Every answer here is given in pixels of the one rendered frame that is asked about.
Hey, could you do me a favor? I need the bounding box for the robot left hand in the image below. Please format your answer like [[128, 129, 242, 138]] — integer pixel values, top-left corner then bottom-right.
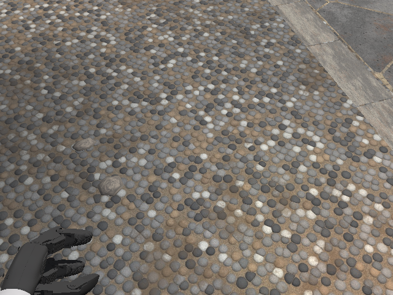
[[1, 226, 99, 295]]

